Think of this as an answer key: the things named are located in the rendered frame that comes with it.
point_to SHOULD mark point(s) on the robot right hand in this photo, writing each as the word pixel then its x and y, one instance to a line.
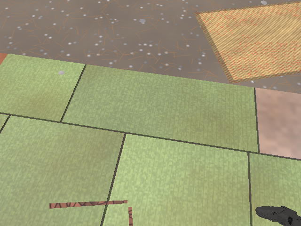
pixel 283 215

